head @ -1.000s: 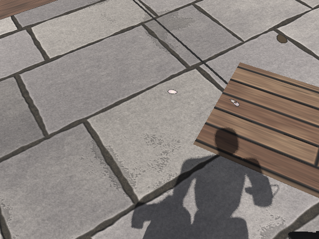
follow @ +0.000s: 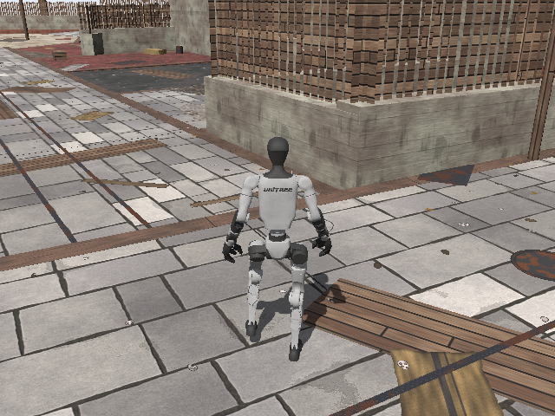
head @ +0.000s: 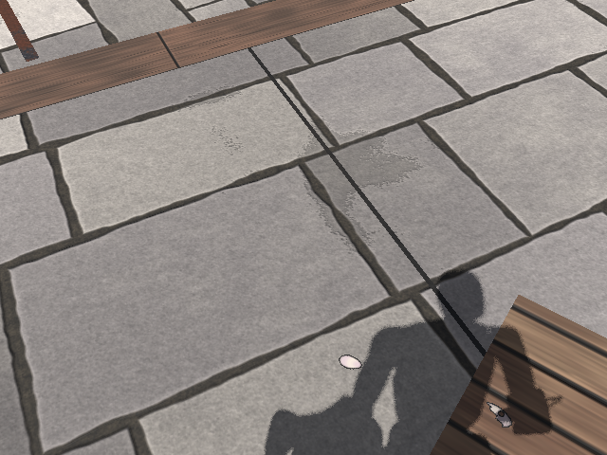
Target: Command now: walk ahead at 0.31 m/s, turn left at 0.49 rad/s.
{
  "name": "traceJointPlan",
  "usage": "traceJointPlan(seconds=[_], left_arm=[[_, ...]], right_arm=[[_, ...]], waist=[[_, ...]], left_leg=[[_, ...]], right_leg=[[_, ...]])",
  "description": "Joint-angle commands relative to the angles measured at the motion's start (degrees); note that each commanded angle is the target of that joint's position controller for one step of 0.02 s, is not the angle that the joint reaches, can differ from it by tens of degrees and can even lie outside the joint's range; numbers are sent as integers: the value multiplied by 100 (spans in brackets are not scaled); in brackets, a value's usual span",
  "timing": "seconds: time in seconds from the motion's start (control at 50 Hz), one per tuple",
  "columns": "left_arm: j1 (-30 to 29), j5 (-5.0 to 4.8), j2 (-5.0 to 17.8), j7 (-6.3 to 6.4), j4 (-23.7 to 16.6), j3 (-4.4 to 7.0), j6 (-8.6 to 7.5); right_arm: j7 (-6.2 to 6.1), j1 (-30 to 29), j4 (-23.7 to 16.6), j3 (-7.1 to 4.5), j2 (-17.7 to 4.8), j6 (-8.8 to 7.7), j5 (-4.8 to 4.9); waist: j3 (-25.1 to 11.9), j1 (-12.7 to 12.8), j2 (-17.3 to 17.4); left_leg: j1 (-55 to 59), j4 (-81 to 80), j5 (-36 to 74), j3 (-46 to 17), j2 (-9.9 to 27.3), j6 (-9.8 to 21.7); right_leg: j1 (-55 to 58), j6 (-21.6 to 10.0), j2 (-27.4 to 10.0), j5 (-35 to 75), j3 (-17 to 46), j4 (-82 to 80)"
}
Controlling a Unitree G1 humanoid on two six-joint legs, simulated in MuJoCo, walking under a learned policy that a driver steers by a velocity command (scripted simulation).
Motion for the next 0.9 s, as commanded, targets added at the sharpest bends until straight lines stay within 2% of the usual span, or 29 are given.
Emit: traceJointPlan(seconds=[0.02, 0.06, 0.12, 0.16, 0.18, 0.2, 0.22, 0.24, 0.26, 0.28, 0.3, 0.32, 0.34, 0.38, 0.42, 0.44, 0.48, 0.56, 0.6, 0.62, 0.64, 0.66, 0.68, 0.7, 0.72, 0.74, 0.8, 0.84, 0.9], left_arm=[[-681, -27, 874, 129, -455, 202, -46], [-543, -98, 991, 179, -367, 240, 38], [-630, -273, 1133, 211, -328, 314, 169], [-786, -367, 1151, 237, -362, 341, 253], [-569, -313, 992, 216, -330, 289, 269], [-140, 42, 531, 170, -453, 127, 257], [312, 77, 461, 102, -563, 24, 237], [-158, -108, 906, 61, -498, 117, 245], [-575, -201, 898, 83, -639, 116, 273], [-659, -126, 827, 164, -562, 117, 327], [-715, -55, 897, 234, -573, 146, 393], [-686, -50, 907, 241, -577, 161, 453], [-611, -38, 845, 246, -566, 155, 478], [-588, -29, 704, 263, -536, 115, 484], [-719, -34, 631, 246, -570, 78, 473], [-816, -47, 627, 223, -607, 71, 465], [-945, -83, 677, 175, -665, 81, 415], [-1080, -99, 661, 137, -738, 84, 269], [-733, -126, 647, 98, -648, 113, 221], [-496, -88, 803, 102, -589, 176, 217], [-226, 35, 1196, 130, -602, 257, 250], [-335, 225, 1555, 109, -595, 335, 297], [-689, 190, 1268, 130, -773, 282, 272], [-947, 103, 957, 174, -850, 206, 278], [-1094, 27, 816, 199, -913, 165, 299], [-1106, -37, 784, 223, -915, 151, 320], [-810, -7, 881, 278, -850, 181, 413], [-656, -9, 993, 296, -802, 231, 480], [-730, -64, 1215, 244, -799, 316, 526]], right_arm=[[127, -47, -386, 36, 20, -50, -56], [228, -266, -546, 9, -37, -36, -52], [316, -280, -723, -109, -296, 35, -82], [312, 375, -625, -270, -562, 47, -107], [220, 915, -486, -419, -887, 34, -119], [63, 994, -575, -538, -1510, 57, -112], [75, 674, -890, -490, -1677, 20, -211], [147, 582, -1017, -405, -1265, 9, -153], [148, 304, -1017, -337, -1037, -20, -90], [117, 66, -995, -285, -843, 1, -1], [64, -144, -1022, -247, -727, 43, 6], [27, -250, -1075, -239, -721, 80, -76], [-1, -320, -1121, -252, -742, 97, -137], [-73, -273, -1137, -293, -826, 114, -144], [-154, -217, -1144, -308, -832, 146, -59], [-181, -260, -1175, -312, -849, 160, -29], [-199, -282, -1208, -314, -885, 167, -42], [-177, -175, -1199, -303, -812, 256, -67], [-175, -318, -1256, -278, -745, 325, -20], [-181, -265, -1272, -239, -613, 343, -2], [-176, -65, -1290, -143, -246, 352, -26], [-164, -169, -1538, -208, -425, 287, 19], [-145, -85, -1449, -335, -858, 240, -87], [-124, 51, -1282, -407, -985, 272, -47], [-142, 200, -1129, -409, -877, 346, -31], [-139, 219, -1119, -385, -756, 397, -35], [-80, -238, -1328, -263, -399, 432, 50], [-34, -492, -1465, -206, -292, 426, 37], [50, -590, -1565, -165, -255, 427, 11]], waist=[[-37, -182, -645], [-157, -104, -650], [-249, -224, -733], [-554, -614, -638], [-865, -817, -205], [-1246, -510, 1257], [-2288, -190, 1504], [-2457, -602, 400], [-1833, -512, 209], [-1306, -359, -180], [-1042, -241, -27], [-958, -123, 192], [-965, -70, 299], [-1052, -77, 298], [-1190, -149, 265], [-1147, -185, 399], [-1015, -241, 630], [-745, -314, 589], [-700, -71, 592], [-713, 6, 429], [-905, -67, -579], [-465, -219, -2014], [-347, -268, -1612], [-357, -350, -1223], [-360, -390, -1015], [-314, -345, -1013], [-321, -91, -1105], [-459, 62, -1194], [-579, 93, -1291]], left_leg=[[713, -1101, 1063, 250, -32, -14], [837, -1538, 1175, 322, -102, 50], [956, -1859, 514, 428, -234, 291], [1834, -2347, 421, 669, -593, 553], [2739, -2801, 1363, 572, -771, 755], [4109, -2526, 4369, -1137, 505, 1304], [5188, -2861, 4039, -3571, 1675, 2654], [4925, -3241, 2965, -3191, 1415, 2431], [4376, -3345, 2101, -2622, 1146, 2119], [3700, -3457, 1463, -2210, 859, 1792], [3064, -3573, 1135, -1998, 701, 1652], [2593, -3689, 1009, -1867, 517, 1570], [2385, -3723, 1120, -1772, 414, 1554], [2293, -3689, 1348, -1663, 328, 1565], [2268, -3827, -256, -1781, 211, 1537], [2177, -3950, -1141, -1912, 158, 1502], [2048, -4072, -1922, -2170, 152, 1451], [2046, -3735, -1335, -2342, 40, 1353], [1880, -3430, -1169, -2379, -145, 1170], [1555, -3075, -1314, -2234, -368, 942], [912, -1676, -2172, -1495, -888, 566], [-119, -565, -2664, -460, -1499, 316], [-174, 415, -2366, -623, -1022, 125], [-129, 793, -2001, -576, -949, 14], [-109, 1061, -1756, -482, -892, -123], [-231, 1302, -1531, -412, -846, -228], [-195, 828, -1171, 8, -677, -422], [-35, 239, -1124, 115, -535, -478], [699, -620, -1142, 367, -437, -384]], right_leg=[[-480, -765, -1317, 2994, 35, -543], [-118, -720, -1458, 3087, -14, -352], [364, -574, -1680, 3346, -13, 268], [327, -339, -1505, 3795, -153, 1481], [3, -42, -1104, 3205, -278, 2652], [-1557, 399, -543, -588, -295, 4540], [-2933, 646, 367, -3266, 730, 6237], [-3121, 520, 68, -2760, 1473, 6406], [-3334, 410, -88, -2237, 1419, 6150], [-3309, 420, -299, -1854, 1401, 5705], [-3063, 425, -406, -1594, 1433, 5284], [-2682, 426, -370, -1404, 1396, 5087], [-2497, 455, -284, -1288, 1346, 4876], [-2362, 540, -189, -1191, 1331, 4341], [-2293, 591, -186, -883, 1375, 3768], [-2247, 602, -160, -756, 1361, 3502], [-2120, 589, -92, -710, 1344, 3067], [-1684, 459, 64, -726, 1340, 2108], [-1000, 311, 94, -180, 1234, 1056], [-433, 171, -235, 46, 1386, 609], [220, -255, -1490, -85, 2471, 228], [-152, -1058, -2346, 339, 3929, -214], [-292, -1269, -2442, 604, 3842, -131], [-300, -1056, -2109, 835, 3176, 31], [-220, -835, -1774, 963, 2635, 148], [-141, -802, -1682, 1270, 2342, 191], [65, -887, -1516, 1897, 1630, 149], [348, -957, -1599, 2076, 1446, 208], [199, -969, -1736, 2251, 1139, 258]])
Velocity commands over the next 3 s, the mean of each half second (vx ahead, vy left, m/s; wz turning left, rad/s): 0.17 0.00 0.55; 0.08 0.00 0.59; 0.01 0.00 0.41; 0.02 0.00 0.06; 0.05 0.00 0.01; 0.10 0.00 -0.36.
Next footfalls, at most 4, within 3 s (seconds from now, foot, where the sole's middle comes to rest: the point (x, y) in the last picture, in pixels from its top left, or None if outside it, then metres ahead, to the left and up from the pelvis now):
0.18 left None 0.25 0.13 -0.78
0.62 right None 0.30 -0.08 -0.78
1.04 left None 0.19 0.18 -0.78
1.44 right None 0.35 0.00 -0.78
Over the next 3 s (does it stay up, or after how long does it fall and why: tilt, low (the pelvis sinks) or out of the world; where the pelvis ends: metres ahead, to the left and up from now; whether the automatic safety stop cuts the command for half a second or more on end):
stays up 0.30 0.04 -0.01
